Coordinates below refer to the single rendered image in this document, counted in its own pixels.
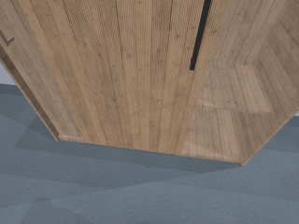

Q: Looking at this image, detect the wardrobe door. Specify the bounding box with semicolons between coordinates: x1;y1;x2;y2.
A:
18;0;228;155
0;0;84;137

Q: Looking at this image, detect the handle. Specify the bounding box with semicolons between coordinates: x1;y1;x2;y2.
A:
190;0;211;71
0;30;9;48

